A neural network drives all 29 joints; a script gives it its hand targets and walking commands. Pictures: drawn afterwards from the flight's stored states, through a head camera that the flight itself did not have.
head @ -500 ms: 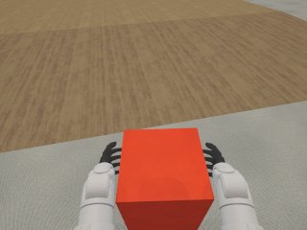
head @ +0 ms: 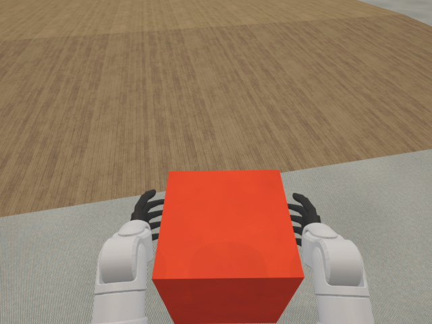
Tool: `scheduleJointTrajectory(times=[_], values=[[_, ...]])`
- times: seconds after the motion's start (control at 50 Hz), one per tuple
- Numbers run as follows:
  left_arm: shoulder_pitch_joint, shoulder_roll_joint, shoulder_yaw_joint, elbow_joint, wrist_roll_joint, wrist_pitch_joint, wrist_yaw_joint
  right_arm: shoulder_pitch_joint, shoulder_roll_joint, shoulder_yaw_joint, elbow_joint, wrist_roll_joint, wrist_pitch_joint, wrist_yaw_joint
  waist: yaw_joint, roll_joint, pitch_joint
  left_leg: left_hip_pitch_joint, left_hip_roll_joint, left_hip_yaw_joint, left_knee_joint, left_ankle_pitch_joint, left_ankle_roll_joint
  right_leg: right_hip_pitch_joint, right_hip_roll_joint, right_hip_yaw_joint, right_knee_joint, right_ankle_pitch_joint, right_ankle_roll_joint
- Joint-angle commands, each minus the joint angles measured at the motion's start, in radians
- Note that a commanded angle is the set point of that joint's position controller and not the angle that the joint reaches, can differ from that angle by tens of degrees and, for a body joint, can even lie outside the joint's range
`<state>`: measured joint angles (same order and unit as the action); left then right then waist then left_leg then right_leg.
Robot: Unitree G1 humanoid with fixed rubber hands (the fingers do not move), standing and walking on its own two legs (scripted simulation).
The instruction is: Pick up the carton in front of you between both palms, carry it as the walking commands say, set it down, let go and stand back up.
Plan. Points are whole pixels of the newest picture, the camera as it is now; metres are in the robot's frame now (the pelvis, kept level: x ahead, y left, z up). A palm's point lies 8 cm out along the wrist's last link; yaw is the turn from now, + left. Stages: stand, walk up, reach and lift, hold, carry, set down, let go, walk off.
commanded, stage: carry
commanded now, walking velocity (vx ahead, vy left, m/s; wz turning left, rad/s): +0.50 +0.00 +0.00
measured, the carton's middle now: (224, 250) +0.29 +0.01 +0.00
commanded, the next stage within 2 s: none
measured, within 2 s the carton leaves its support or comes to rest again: neither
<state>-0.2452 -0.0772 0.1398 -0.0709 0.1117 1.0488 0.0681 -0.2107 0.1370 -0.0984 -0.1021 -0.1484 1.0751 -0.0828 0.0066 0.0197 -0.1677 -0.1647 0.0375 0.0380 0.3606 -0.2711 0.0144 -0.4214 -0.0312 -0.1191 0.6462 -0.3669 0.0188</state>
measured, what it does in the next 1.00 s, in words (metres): walks ahead: right foot, then left foot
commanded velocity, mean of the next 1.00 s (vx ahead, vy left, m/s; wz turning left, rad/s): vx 0.50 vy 0.00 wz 0.00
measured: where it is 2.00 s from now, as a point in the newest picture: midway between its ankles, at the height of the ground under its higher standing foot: (212, 181)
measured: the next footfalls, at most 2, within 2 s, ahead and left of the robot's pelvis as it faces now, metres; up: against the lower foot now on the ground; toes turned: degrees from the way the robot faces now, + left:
right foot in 0.08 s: +0.13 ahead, -0.11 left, +0.00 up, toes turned -10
left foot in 0.44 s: +0.39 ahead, +0.13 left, +0.00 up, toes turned +15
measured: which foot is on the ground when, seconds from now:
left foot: down 0.00-0.10, up 0.12-0.42, down 0.44-0.92, up 0.94-1.00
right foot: up 0.00-0.06, down 0.08-0.46, up 0.48-0.88, down 0.90-1.00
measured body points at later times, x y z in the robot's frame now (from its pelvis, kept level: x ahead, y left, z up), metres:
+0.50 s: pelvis +0.28 +0.04 -0.03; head +0.27 +0.05 +0.42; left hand +0.56 +0.21 +0.06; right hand +0.57 -0.10 +0.06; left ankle +0.35 +0.12 -0.75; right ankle +0.11 -0.10 -0.70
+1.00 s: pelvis +0.61 +0.01 -0.02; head +0.62 +0.00 +0.43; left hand +0.88 +0.18 +0.05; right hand +0.90 -0.12 +0.04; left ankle +0.44 +0.12 -0.65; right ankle +0.68 -0.06 -0.75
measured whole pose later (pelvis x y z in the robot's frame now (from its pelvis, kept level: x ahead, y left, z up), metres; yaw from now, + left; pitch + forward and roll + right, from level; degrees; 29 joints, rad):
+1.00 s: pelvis +0.61 +0.01 -0.02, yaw +4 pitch +4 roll +0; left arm -0.18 -0.14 0.11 -0.29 0.12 1.19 0.09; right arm -0.15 0.13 -0.12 -0.34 -0.11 1.24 -0.08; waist 0.02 0.02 -0.06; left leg -0.31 0.09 0.06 1.13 -0.42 0.00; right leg -0.41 -0.05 -0.28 0.52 -0.19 -0.09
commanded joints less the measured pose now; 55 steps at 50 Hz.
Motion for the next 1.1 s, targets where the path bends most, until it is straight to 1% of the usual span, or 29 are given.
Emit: scheduleJointTrajectory(times=[0.0,0.04,0.06,0.08,0.1,0.12,0.16,0.18,0.24,0.34,0.4,0.42,0.44,0.46,0.48,0.52,0.54,0.62,0.72,0.78,0.82,0.86,0.88,0.9,0.92,0.94,0.98,1.02,1.08], values=[[-0.480,-0.975,-0.744,-0.118,-0.417,0.063,-0.233,-0.531,0.845,0.674,-0.193,0.401,0.034,0.224,-0.032,0.152,-0.139,0.155,0.180,-0.144,-0.112,0.029,0.107,-0.026,0.034,-0.077,-0.167,0.078,0.004],[-0.401,-0.966,-0.729,-0.155,-0.404,0.099,-0.228,-0.477,0.859,0.681,-0.223,0.412,0.072,0.229,-0.020,0.085,-0.170,0.002,0.138,-0.050,0.029,0.032,0.078,0.253,0.039,-0.110,-0.299,0.197,0.000],[-0.373,-0.959,-0.721,-0.169,-0.395,0.115,-0.226,-0.450,0.860,0.682,-0.229,0.415,0.087,0.233,-0.010,0.033,-0.212,-0.151,0.119,-0.009,0.150,0.040,0.052,0.472,-0.024,-0.041,-0.300,0.178,-0.023],[-0.329,-0.938,-0.707,-0.178,-0.376,0.130,-0.223,-0.443,0.856,0.684,-0.245,0.423,0.105,0.240,0.014,-0.120,-0.263,-0.346,0.071,0.068,0.389,-0.081,0.011,0.652,-0.218,0.223,-0.374,-0.043,-0.083],[-0.308,-0.916,-0.690,-0.171,-0.347,0.134,-0.218,-0.478,0.858,0.698,-0.282,0.440,0.124,0.248,0.025,-0.322,-0.210,-0.638,-0.017,0.103,0.563,-0.233,-0.018,0.752,-0.415,0.559,-0.427,-0.101,-0.213],[-0.319,-0.934,-0.699,-0.205,-0.337,0.139,-0.212,-0.500,0.863,0.703,-0.293,0.453,0.135,0.258,0.023,-0.250,-0.158,-0.713,0.035,0.018,0.679,-0.259,0.002,0.698,-0.459,0.617,-0.428,-0.012,-0.264],[-0.395,-0.976,-0.713,-0.271,-0.368,0.153,-0.208,-0.545,0.863,0.706,-0.306,0.482,0.145,0.266,0.015,-0.088,-0.145,-0.693,0.092,-0.007,0.731,-0.201,0.010,0.586,-0.405,0.469,-0.437,0.028,-0.225],[-0.427,-0.974,-0.720,-0.297,-0.386,0.159,-0.206,-0.552,0.875,0.707,-0.307,0.495,0.148,0.265,0.014,-0.062,-0.136,-0.655,0.106,-0.008,0.662,-0.148,0.004,0.532,-0.378,0.389,-0.472,-0.016,-0.191],[-0.433,-0.957,-0.736,-0.313,-0.422,0.177,-0.212,-0.517,0.870,0.697,-0.303,0.483,0.153,0.250,0.012,-0.125,-0.115,-0.513,0.076,0.064,0.443,-0.016,-0.025,0.442,-0.281,0.171,-0.497,0.079,-0.143],[-0.384,-0.918,-0.734,-0.278,-0.428,0.199,-0.229,-0.435,0.843,0.662,-0.268,0.427,0.166,0.226,0.015,-0.174,-0.074,-0.314,0.017,0.181,0.184,0.143,-0.017,0.377,-0.230,0.020,-0.437,0.258,-0.112],[-0.392,-0.909,-0.734,-0.275,-0.426,0.205,-0.235,-0.419,0.838,0.649,-0.254,0.413,0.169,0.228,-0.007,-0.117,-0.120,0.007,-0.042,0.272,0.112,0.127,0.006,0.259,-0.170,-0.096,-0.180,0.372,-0.062],[-0.390,-0.898,-0.731,-0.272,-0.423,0.206,-0.237,-0.409,0.835,0.641,-0.245,0.410,0.168,0.228,-0.024,-0.067,-0.174,0.204,0.011,0.191,0.111,0.073,0.024,0.143,-0.140,-0.114,-0.001,0.363,-0.029],[-0.416,-0.892,-0.735,-0.288,-0.429,0.212,-0.240,-0.395,0.825,0.632,-0.231,0.395,0.164,0.229,-0.041,0.165,-0.226,0.326,0.286,-0.265,-0.055,-0.172,0.112,-0.047,-0.055,-0.115,0.303,0.159,0.025],[-0.441,-0.909,-0.746,-0.291,-0.438,0.217,-0.243,-0.403,0.839,0.630,-0.215,0.390,0.159,0.228,-0.039,0.312,-0.234,0.437,0.415,-0.557,-0.161,-0.133,0.214,-0.276,0.017,-0.031,0.506,-0.118,0.029],[-0.442,-0.937,-0.746,-0.278,-0.437,0.210,-0.247,-0.414,0.866,0.640,-0.242,0.403,0.156,0.229,-0.031,0.204,-0.221,0.418,0.419,-0.508,-0.135,-0.018,0.218,-0.341,-0.052,0.067,0.619,-0.112,-0.002],[-0.435,-0.984,-0.749,-0.290,-0.439,0.187,-0.253,-0.451,0.936,0.671,-0.287,0.423,0.137,0.234,-0.032,0.039,-0.218,0.323,0.370,-0.342,-0.106,0.128,0.173,-0.337,-0.118,0.106,0.614,-0.015,-0.032],[-0.431,-0.998,-0.754,-0.298,-0.435,0.174,-0.251,-0.479,0.957,0.688,-0.313,0.436,0.127,0.238,-0.028,0.016,-0.210,0.269,0.344,-0.255,-0.123,0.165,0.142,-0.303,-0.135,0.114,0.546,0.043,-0.034],[-0.382,-1.013,-0.767,-0.306,-0.397,0.137,-0.229,-0.479,0.947,0.726,-0.349,0.474,0.105,0.253,-0.026,0.095,-0.194,0.247,0.272,-0.060,-0.158,0.239,0.114,-0.253,-0.097,0.036,0.331,0.138,-0.020],[-0.309,-0.962,-0.753,-0.315,-0.358,0.138,-0.207,-0.416,0.876,0.718,-0.351,0.471,0.110,0.264,-0.029,0.124,-0.113,0.264,0.212,0.078,-0.140,0.403,0.104,-0.214,-0.049,-0.059,0.001,0.256,-0.016],[-0.296,-0.934,-0.746,-0.323,-0.366,0.160,-0.213,-0.374,0.846,0.698,-0.338,0.449,0.127,0.259,-0.031,0.142,-0.056,0.261,0.214,0.111,-0.137,0.446,0.088,-0.145,-0.030,-0.100,-0.113,0.333,-0.034],[-0.294,-0.921,-0.741,-0.321,-0.376,0.173,-0.221,-0.367,0.835,0.691,-0.335,0.437,0.138,0.257,-0.025,0.145,-0.051,0.263,0.211,0.148,-0.065,0.552,0.069,-0.047,-0.013,-0.126,-0.154,0.340,-0.048],[-0.288,-0.913,-0.731,-0.307,-0.381,0.181,-0.229,-0.382,0.824,0.692,-0.340,0.430,0.149,0.254,0.002,0.092,-0.132,0.153,0.150,0.226,0.199,0.614,0.023,0.272,0.054,-0.191,-0.198,0.258,-0.051],[-0.289,-0.906,-0.725,-0.301,-0.386,0.185,-0.233,-0.401,0.807,0.688,-0.341,0.430,0.153,0.253,0.025,0.024,-0.191,-0.009,0.134,0.208,0.400,0.394,0.001,0.476,-0.058,-0.045,-0.206,0.165,-0.053],[-0.311,-0.890,-0.712,-0.271,-0.375,0.178,-0.238,-0.430,0.819,0.705,-0.362,0.438,0.165,0.249,0.026,-0.262,-0.285,-0.318,0.020,0.165,0.727,0.131,-0.052,0.713,-0.360,0.463,-0.313,-0.047,-0.212],[-0.288,-0.922,-0.720,-0.257,-0.390,0.175,-0.241,-0.443,0.804,0.704,-0.364,0.435,0.164,0.251,0.026,-0.313,-0.244,-0.490,-0.036,0.064,0.881,-0.198,-0.048,0.703,-0.415,0.654,-0.454,0.054,-0.254],[-0.324,-0.943,-0.724,-0.286,-0.404,0.171,-0.244,-0.453,0.846,0.709,-0.341,0.436,0.156,0.252,0.017,-0.238,-0.222,-0.531,0.029,-0.008,0.962,-0.187,-0.016,0.674,-0.401,0.531,-0.429,0.191,-0.238],[-0.367,-1.006,-0.746,-0.317,-0.423,0.158,-0.248,-0.459,0.913,0.716,-0.339,0.441,0.136,0.252,0.007,-0.072,-0.213,-0.507,0.099,-0.039,0.894,-0.072,0.012,0.552,-0.349,0.343,-0.396,0.357,-0.178],[-0.387,-1.025,-0.757,-0.343,-0.439,0.148,-0.252,-0.447,0.945,0.722,-0.336,0.440,0.118,0.245,0.003,-0.093,-0.214,-0.444,0.104,-0.013,0.777,0.007,0.009,0.482,-0.302,0.207,-0.424,0.333,-0.131],[-0.354,-1.001,-0.763,-0.353,-0.447,0.144,-0.261,-0.397,0.946,0.726,-0.329,0.413,0.099,0.227,0.006,-0.135,-0.182,-0.459,0.085,0.045,0.609,0.048,-0.009,0.482,-0.268,0.102,-0.455,0.349,-0.132]])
